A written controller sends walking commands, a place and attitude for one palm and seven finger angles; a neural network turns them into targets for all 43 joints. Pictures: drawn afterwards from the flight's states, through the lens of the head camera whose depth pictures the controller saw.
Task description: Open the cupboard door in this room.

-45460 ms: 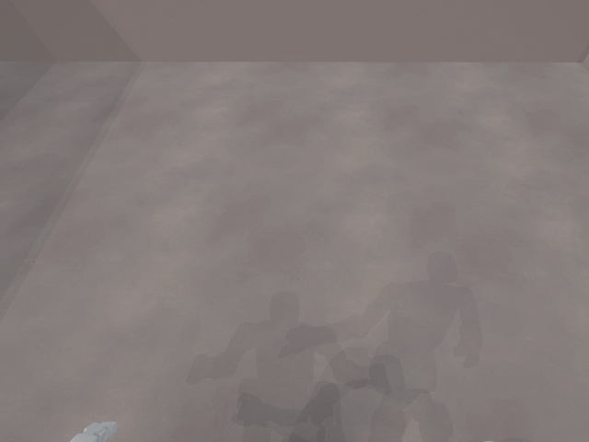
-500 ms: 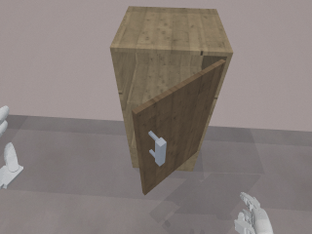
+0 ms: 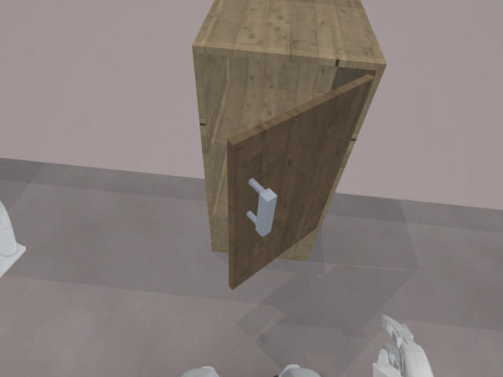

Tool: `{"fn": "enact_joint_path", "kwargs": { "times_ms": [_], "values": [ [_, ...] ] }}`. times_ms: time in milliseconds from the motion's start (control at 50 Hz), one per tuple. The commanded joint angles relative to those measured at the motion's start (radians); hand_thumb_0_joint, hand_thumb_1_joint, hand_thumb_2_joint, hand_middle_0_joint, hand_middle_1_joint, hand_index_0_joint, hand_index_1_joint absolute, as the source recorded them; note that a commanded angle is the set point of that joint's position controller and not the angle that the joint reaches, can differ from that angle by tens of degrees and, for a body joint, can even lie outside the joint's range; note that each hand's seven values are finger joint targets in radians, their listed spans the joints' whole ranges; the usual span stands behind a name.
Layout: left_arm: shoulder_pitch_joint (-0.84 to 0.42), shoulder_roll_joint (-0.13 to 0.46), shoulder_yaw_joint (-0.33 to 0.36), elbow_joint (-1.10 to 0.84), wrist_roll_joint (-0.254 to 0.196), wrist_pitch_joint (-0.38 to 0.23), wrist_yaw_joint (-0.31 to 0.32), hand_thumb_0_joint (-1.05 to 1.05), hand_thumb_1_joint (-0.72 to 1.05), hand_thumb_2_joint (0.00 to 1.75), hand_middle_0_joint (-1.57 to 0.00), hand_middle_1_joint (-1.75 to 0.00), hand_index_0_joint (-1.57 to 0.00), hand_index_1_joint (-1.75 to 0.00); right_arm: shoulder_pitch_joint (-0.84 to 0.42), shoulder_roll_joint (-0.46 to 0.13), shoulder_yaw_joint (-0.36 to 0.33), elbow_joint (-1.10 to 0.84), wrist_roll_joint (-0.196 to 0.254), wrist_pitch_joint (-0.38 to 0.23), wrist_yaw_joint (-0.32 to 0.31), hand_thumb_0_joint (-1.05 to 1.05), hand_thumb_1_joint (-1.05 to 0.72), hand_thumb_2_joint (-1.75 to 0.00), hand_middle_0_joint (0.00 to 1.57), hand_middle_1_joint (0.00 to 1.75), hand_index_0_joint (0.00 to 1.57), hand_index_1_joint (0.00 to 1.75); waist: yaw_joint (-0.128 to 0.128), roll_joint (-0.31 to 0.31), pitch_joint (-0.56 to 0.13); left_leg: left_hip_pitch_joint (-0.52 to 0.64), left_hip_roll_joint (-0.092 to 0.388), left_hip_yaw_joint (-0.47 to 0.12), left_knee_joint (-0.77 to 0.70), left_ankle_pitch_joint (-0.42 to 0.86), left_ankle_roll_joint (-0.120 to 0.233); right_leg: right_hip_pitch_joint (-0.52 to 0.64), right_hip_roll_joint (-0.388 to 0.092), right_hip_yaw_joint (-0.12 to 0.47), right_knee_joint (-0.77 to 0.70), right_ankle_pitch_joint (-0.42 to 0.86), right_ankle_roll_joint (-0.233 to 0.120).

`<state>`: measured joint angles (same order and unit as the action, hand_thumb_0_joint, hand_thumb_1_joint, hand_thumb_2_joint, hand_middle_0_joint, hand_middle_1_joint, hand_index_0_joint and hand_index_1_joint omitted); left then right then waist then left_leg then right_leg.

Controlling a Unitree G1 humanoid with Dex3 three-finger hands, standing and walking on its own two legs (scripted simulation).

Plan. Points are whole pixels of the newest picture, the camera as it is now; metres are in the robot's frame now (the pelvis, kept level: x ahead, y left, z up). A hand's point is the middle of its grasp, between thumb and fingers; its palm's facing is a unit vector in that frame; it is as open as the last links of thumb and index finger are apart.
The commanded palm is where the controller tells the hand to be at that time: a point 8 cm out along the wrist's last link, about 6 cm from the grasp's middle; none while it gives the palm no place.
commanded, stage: step back with the hand held close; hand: left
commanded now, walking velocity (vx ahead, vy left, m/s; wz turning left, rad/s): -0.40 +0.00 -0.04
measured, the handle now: (258, 207) +0.44 +0.00 -0.02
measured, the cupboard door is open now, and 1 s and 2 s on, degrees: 44 44 44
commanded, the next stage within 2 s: stop stepping back and stand still in 0.50 s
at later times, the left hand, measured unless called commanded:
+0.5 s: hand out of the picture +0.15 +0.25 +0.19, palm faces +0.44 -0.79 -0.42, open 7.4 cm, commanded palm +0.09 +0.28 +0.20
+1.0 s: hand out of the picture +0.05 +0.23 +0.18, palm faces +0.35 -0.82 -0.45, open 7.4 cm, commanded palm -0.01 +0.27 +0.20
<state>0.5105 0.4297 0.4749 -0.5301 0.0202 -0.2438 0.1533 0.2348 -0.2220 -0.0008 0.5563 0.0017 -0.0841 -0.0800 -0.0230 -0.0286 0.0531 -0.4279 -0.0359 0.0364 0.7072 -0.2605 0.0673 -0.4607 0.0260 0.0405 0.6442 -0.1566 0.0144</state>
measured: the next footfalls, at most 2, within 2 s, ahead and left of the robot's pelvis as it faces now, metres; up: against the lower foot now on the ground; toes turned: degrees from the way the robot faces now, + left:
right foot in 0.52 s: -0.17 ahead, -0.10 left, +0.00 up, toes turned -3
left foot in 1.14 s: -0.01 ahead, +0.06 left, +0.00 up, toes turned -4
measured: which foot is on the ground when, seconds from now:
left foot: down 0.00-1.00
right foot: down 0.00-0.24, up 0.26-0.50, down 0.52-1.00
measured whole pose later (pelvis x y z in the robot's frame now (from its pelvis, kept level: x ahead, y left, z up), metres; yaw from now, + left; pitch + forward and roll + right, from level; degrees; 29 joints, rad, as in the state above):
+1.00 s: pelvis -0.16 -0.02 +0.02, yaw -2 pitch -1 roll -3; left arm 0.58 0.43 0.41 -0.50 -0.04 -0.20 0.14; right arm 0.26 -0.22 -0.01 0.63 -0.01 -0.13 -0.10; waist -0.04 -0.01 0.01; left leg -0.42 0.02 -0.01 0.38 -0.08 0.00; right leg -0.11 0.06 -0.01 0.42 -0.32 -0.02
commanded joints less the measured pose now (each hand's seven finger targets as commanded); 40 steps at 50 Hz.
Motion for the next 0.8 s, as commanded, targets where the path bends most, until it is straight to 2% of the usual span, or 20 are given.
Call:
{"fn": "enact_joint_path", "kwargs": {
  "times_ms": [0, 80, 120, 160, 180, 220, 240, 260, 280, 340, 400, 460, 500, 520, 540, 560, 580, 620, 680, 780],
  "values": [
    [-0.052, 0.156, 0.132, -0.199, -0.003, -0.066, 0.012, 0.0, 0.9, 0.9, -0.2, -0.3, -0.2, -0.3, -0.108, -0.15, -0.069, -0.158, -0.004, -0.054, -0.008, 0.0, -0.9, -0.9, 0.2, 0.3, 0.2, 0.3, 0.015, 0.077, -0.097, -0.502, 0.162, -0.189, -0.306, -0.5, 0.063, 0.484, -0.023, 0.146, 0.102, 0.077, -0.023],
    [-0.071, 0.176, 0.117, -0.219, -0.027, -0.061, 0.014, 0.0, 0.9, 0.9, -0.2, -0.3, -0.2, -0.3, -0.094, -0.133, -0.071, -0.136, -0.009, -0.046, 0.006, 0.0, -0.9, -0.9, 0.2, 0.3, 0.2, 0.3, 0.004, -0.086, -0.118, -0.191, 0.051, -0.114, -0.062, -0.342, -0.011, 0.15, -0.175, 0.321, -0.203, -0.142, -0.093],
    [-0.054, 0.194, 0.119, -0.239, -0.039, -0.066, 0.024, 0.0, 0.9, 0.9, -0.2, -0.3, -0.2, -0.3, -0.096, -0.125, -0.069, -0.117, -0.007, -0.032, 0.013, 0.0, -0.9, -0.9, 0.2, 0.3, 0.2, 0.3, -0.004, -0.096, -0.152, -0.011, 0.033, -0.101, -0.014, -0.242, -0.031, 0.013, -0.206, 0.299, -0.274, -0.193, -0.113],
    [-0.007, 0.191, 0.126, -0.257, -0.046, -0.071, 0.029, 0.0, 0.9, 0.9, -0.2, -0.3, -0.2, -0.3, -0.098, -0.127, -0.069, -0.124, -0.004, -0.023, 0.011, 0.0, -0.9, -0.9, 0.2, 0.3, 0.2, 0.3, -0.007, -0.02, -0.173, -0.015, 0.062, -0.142, -0.134, -0.262, -0.016, 0.037, -0.142, 0.195, -0.205, -0.198, -0.073],
    [0.01, 0.193, 0.141, -0.267, -0.046, -0.077, 0.03, 0.0, 0.9, 0.9, -0.2, -0.3, -0.2, -0.3, -0.107, -0.136, -0.071, -0.132, -0.003, -0.024, 0.006, 0.0, -0.9, -0.9, 0.2, 0.3, 0.2, 0.3, -0.005, 0.062, -0.174, -0.11, 0.112, -0.193, -0.244, -0.329, 0.011, 0.12, -0.086, 0.147, -0.105, -0.178, -0.045],
    [0.018, 0.181, 0.175, -0.284, -0.023, -0.088, 0.031, 0.0, 0.9, 0.9, -0.2, -0.3, -0.2, -0.3, -0.146, -0.154, -0.076, -0.144, -0.011, -0.043, -0.006, 0.0, -0.9, -0.9, 0.2, 0.3, 0.2, 0.3, 0.016, 0.342, -0.176, -0.438, 0.319, -0.397, -0.529, -0.515, 0.099, 0.423, 0.063, 0.007, 0.316, -0.049, 0.01],
    [0.009, 0.193, 0.186, -0.3, -0.028, -0.085, 0.031, 0.0, 0.9, 0.9, -0.2, -0.3, -0.2, -0.3, -0.13, -0.125, -0.08, -0.134, -0.02, -0.056, -0.009, 0.0, -0.9, -0.9, 0.2, 0.3, 0.2, 0.3, 0.013, 0.296, -0.193, -0.38, 0.369, -0.413, -0.548, -0.372, 0.113, 0.384, 0.081, 0.01, 0.434, -0.156, 0.012],
    [0.005, 0.196, 0.184, -0.293, -0.032, -0.084, 0.026, 0.0, 0.9, 0.9, -0.2, -0.3, -0.2, -0.3, -0.125, -0.125, -0.091, -0.121, -0.016, -0.07, -0.005, 0.0, -0.9, -0.9, 0.2, 0.3, 0.2, 0.3, 0.013, 0.207, -0.203, -0.315, 0.386, -0.389, -0.522, -0.332, 0.122, 0.331, 0.095, 0.031, 0.516, -0.248, 0.011],
    [0.041, 0.173, 0.177, -0.237, -0.041, -0.079, 0.022, 0.0, 0.9, 0.9, -0.2, -0.3, -0.2, -0.3, -0.125, -0.125, -0.098, -0.109, -0.01, -0.081, 0.001, 0.0, -0.9, -0.9, 0.2, 0.3, 0.2, 0.3, 0.019, 0.179, -0.191, -0.258, 0.38, -0.348, -0.491, -0.322, 0.12, 0.281, 0.09, 0.037, 0.513, -0.293, 0.009],
    [0.02, 0.109, 0.08, -0.226, -0.055, -0.076, 0.021, 0.0, 0.9, 0.9, -0.2, -0.3, -0.2, -0.3, -0.102, -0.103, -0.076, -0.06, -0.03, -0.113, 0.007, 0.0, -0.9, -0.9, 0.2, 0.3, 0.2, 0.3, 0.009, 0.169, -0.143, 0.048, 0.343, -0.297, -0.436, -0.01, 0.094, 0.095, 0.034, 0.003, 0.231, -0.368, -0.001],
    [-0.061, 0.105, 0.023, -0.23, -0.065, -0.072, 0.009, 0.0, 0.9, 0.9, -0.2, -0.3, -0.2, -0.3, -0.107, -0.111, -0.064, -0.017, -0.038, -0.127, 0.015, 0.0, -0.9, -0.9, 0.2, 0.3, 0.2, 0.3, 0.016, 0.237, -0.213, 0.242, 0.325, -0.26, -0.454, 0.125, 0.05, 0.122, 0.039, -0.027, -0.035, -0.373, -0.011],
    [-0.107, 0.145, 0.031, -0.242, -0.069, -0.089, -0.009, 0.0, 0.9, 0.9, -0.2, -0.3, -0.2, -0.3, -0.112, -0.112, -0.068, -0.002, -0.038, -0.116, 0.021, 0.0, -0.9, -0.9, 0.2, 0.3, 0.2, 0.3, 0.028, 0.236, -0.31, 0.413, 0.292, -0.174, -0.335, 0.461, -0.002, 0.156, 0.015, -0.021, -0.284, -0.196, -0.032],
    [-0.079, 0.207, 0.091, -0.256, -0.078, -0.102, -0.019, 0.0, 0.9, 0.9, -0.2, -0.3, -0.2, -0.3, -0.141, -0.104, -0.065, -0.033, -0.03, -0.093, 0.021, 0.0, -0.9, -0.9, 0.2, 0.3, 0.2, 0.3, 0.036, 0.104, -0.341, 0.447, 0.219, -0.068, -0.213, 0.507, -0.04, 0.155, -0.049, 0.027, -0.342, 0.075, -0.041],
    [-0.049, 0.247, 0.125, -0.261, -0.077, -0.105, -0.019, 0.0, 0.9, 0.9, -0.2, -0.3, -0.2, -0.3, -0.149, -0.095, -0.059, -0.045, -0.032, -0.083, 0.019, 0.0, -0.9, -0.9, 0.2, 0.3, 0.2, 0.3, 0.033, 0.07, -0.37, 0.437, 0.18, -0.015, -0.181, 0.471, -0.061, 0.161, -0.094, 0.044, -0.302, 0.224, -0.049],
    [-0.048, 0.226, 0.107, -0.279, -0.087, -0.096, -0.02, 0.0, 0.9, 0.9, -0.2, -0.3, -0.2, -0.3, -0.153, -0.073, -0.055, -0.076, -0.009, -0.075, 0.015, 0.0, -0.9, -0.9, 0.2, 0.3, 0.2, 0.3, 0.023, -0.038, -0.379, 0.43, 0.114, 0.032, -0.137, 0.434, -0.065, 0.174, -0.115, 0.044, -0.294, 0.428, -0.013],
    [-0.011, 0.248, 0.134, -0.275, -0.091, -0.086, -0.02, 0.0, 0.9, 0.9, -0.2, -0.3, -0.2, -0.3, -0.176, -0.085, -0.053, -0.103, 0.01, -0.072, 0.01, 0.0, -0.9, -0.9, 0.2, 0.3, 0.2, 0.3, 0.023, -0.117, -0.345, 0.382, 0.073, 0.045, -0.085, 0.279, -0.067, 0.161, -0.144, 0.042, -0.29, 0.567, 0.025],
    [0.06, 0.275, 0.177, -0.239, -0.094, -0.083, -0.022, 0.0, 0.9, 0.9, -0.2, -0.3, -0.2, -0.3, -0.2, -0.082, -0.042, -0.126, 0.016, -0.067, 0.005, 0.0, -0.9, -0.9, 0.2, 0.3, 0.2, 0.3, 0.031, -0.122, -0.284, 0.289, 0.047, 0.029, -0.044, 0.13, -0.066, 0.153, -0.175, 0.052, -0.287, 0.623, 0.03],
    [0.172, 0.274, 0.207, -0.204, -0.1, -0.061, -0.02, 0.0, 0.9, 0.9, -0.2, -0.3, -0.2, -0.3, -0.198, -0.076, -0.023, -0.139, -0.001, -0.049, -0.003, 0.0, -0.9, -0.9, 0.2, 0.3, 0.2, 0.3, 0.026, -0.005, -0.245, 0.192, 0.038, -0.001, -0.064, 0.116, -0.072, 0.185, -0.183, 0.077, -0.246, 0.508, -0.04],
    [0.144, 0.222, 0.147, -0.128, -0.103, -0.033, -0.011, 0.0, 0.9, 0.9, -0.2, -0.3, -0.2, -0.3, -0.14, -0.103, -0.02, -0.111, -0.006, -0.029, -0.016, 0.0, -0.9, -0.9, 0.2, 0.3, 0.2, 0.3, 0.0, 0.068, -0.178, 0.312, 0.096, -0.05, -0.197, 0.351, -0.052, 0.112, -0.073, 0.021, -0.284, 0.212, -0.007],
    [0.043, 0.192, 0.069, -0.131, -0.093, -0.041, -0.001, 0.0, 0.9, 0.9, -0.2, -0.3, -0.2, -0.3, -0.128, -0.136, -0.035, -0.113, -0.003, -0.064, -0.029, 0.0, -0.9, -0.9, 0.2, 0.3, 0.2, 0.3, -0.002, 0.141, -0.048, 0.249, 0.135, -0.132, -0.384, -0.081, -0.056, 0.074, 0.008, -0.025, -0.373, -0.262, -0.02]
  ]
}}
